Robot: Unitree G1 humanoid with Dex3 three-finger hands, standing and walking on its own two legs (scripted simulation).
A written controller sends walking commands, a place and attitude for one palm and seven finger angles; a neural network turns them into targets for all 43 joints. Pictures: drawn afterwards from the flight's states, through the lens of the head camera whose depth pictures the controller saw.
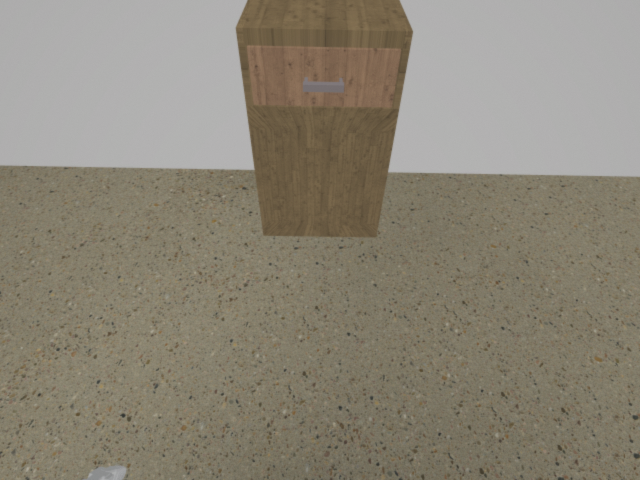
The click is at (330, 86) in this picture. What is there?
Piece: drawer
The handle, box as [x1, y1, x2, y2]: [303, 77, 343, 92]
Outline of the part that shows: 303,81 303,91 343,92 342,78 339,78 338,82 311,82 307,80 307,77 305,77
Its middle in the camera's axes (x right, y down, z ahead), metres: +0.01 -0.47 +1.17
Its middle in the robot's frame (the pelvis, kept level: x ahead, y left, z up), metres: +1.19 +0.05 -0.06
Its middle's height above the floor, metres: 0.71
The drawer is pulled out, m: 0.00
